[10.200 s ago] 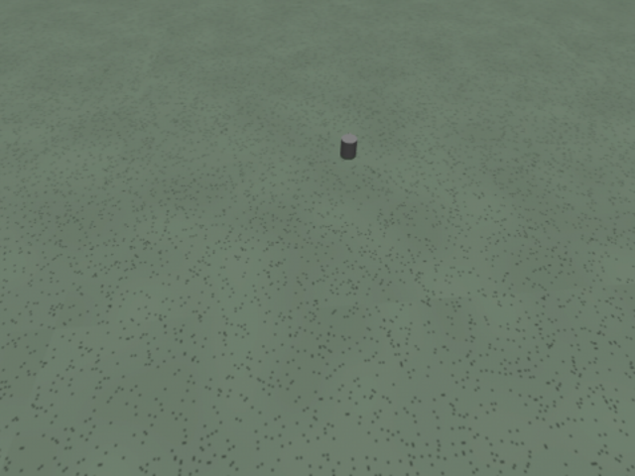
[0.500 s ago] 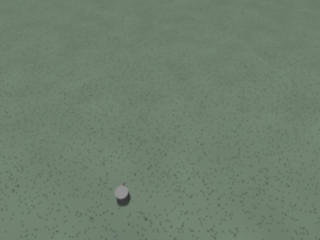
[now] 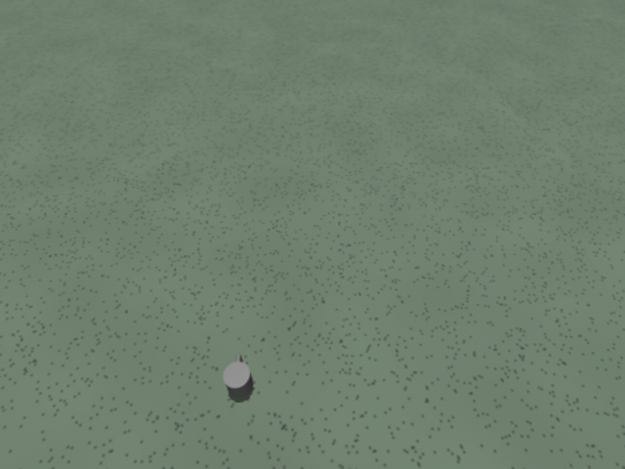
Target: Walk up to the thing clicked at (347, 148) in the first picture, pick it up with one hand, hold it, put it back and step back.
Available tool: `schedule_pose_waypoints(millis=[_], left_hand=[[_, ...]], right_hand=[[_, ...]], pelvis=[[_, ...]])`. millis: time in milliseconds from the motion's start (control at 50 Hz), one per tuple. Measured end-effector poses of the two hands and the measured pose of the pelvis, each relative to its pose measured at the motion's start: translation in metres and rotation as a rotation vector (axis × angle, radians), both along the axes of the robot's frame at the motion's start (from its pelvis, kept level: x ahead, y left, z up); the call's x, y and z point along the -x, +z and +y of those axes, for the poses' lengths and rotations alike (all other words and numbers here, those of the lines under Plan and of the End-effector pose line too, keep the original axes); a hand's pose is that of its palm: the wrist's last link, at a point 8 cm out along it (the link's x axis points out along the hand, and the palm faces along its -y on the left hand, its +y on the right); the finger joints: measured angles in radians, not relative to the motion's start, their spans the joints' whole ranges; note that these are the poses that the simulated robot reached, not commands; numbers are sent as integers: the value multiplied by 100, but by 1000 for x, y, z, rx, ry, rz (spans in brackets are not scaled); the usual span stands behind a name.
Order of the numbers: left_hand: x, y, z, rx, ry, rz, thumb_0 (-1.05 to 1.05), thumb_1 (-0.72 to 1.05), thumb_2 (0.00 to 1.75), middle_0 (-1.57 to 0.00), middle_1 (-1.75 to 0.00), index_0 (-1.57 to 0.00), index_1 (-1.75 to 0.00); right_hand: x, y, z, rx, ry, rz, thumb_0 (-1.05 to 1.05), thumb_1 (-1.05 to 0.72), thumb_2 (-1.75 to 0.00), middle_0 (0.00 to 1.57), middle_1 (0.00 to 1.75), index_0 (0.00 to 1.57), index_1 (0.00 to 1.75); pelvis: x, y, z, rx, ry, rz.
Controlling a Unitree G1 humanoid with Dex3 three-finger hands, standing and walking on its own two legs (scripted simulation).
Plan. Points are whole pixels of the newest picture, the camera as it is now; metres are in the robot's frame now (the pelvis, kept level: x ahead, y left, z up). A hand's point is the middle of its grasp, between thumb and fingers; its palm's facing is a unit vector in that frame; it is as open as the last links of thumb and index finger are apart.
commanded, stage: stand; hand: left
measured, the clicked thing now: (239, 374) +0.51 +0.23 -0.74
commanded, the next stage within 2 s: walk up in 0.66 s
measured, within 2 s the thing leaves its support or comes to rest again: neither
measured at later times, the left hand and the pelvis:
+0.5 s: hand out of the picture +0.08 +0.26 -0.16, palm faces -0.03 -0.94 -0.35, open 7.4 cm; pelvis +0.00 +0.00 +0.00, yaw +0 degrees
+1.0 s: hand out of the picture +0.08 +0.25 -0.16, palm faces -0.05 -0.94 -0.33, open 7.4 cm; pelvis +0.01 +0.00 +0.00, yaw -2 degrees
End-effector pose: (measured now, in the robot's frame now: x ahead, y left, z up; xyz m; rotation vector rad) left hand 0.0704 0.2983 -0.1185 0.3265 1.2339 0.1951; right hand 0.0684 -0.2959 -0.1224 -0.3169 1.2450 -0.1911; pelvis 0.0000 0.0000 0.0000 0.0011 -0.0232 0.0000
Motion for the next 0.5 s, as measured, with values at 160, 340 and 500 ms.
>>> schedule_pose_waypoints(millis=[160,340,500], left_hand=[[1,-1,0,-1,0,6,0,90,90,-21,-30,-20,-30],[-1,0,0,0,0,-2,0,90,90,-21,-30,-20,-30],[-2,1,1,-2,-3,-8,0,90,90,-21,-30,-20,-30]], right_hand=[[-2,0,-1,2,2,0,1,-90,-89,20,30,20,30],[-5,1,-1,5,5,-10,1,-90,-89,20,30,20,30],[-4,1,0,4,5,-16,1,-90,-89,20,30,20,30]], pelvis=[[-2,0,-1,2,0,2],[-2,0,0,2,-1,-1],[-2,0,1,1,-3,-3]])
